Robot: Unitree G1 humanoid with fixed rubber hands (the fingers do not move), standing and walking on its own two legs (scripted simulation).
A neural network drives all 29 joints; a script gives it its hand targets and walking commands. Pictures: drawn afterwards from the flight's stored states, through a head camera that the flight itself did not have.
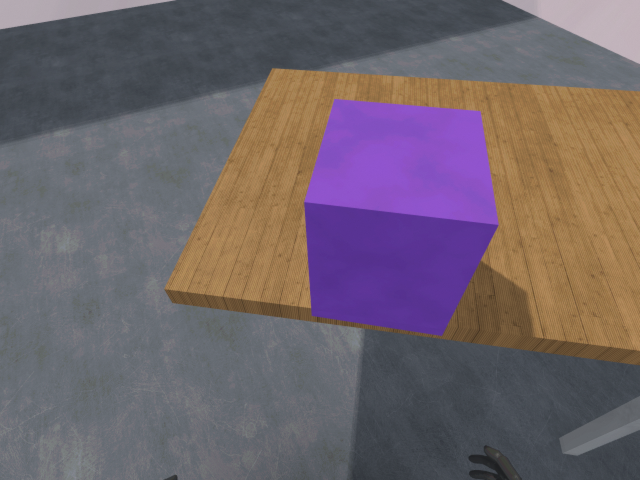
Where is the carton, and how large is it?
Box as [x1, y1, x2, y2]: [304, 99, 498, 335]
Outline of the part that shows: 334,99 304,201 312,315 441,335 498,224 480,111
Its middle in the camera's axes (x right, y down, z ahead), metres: +0.10 -0.02 +0.56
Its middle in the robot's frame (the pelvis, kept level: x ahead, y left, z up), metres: +0.44 -0.08 +0.06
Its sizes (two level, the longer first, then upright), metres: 0.210 0.200 0.250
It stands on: a table, 0.70 m high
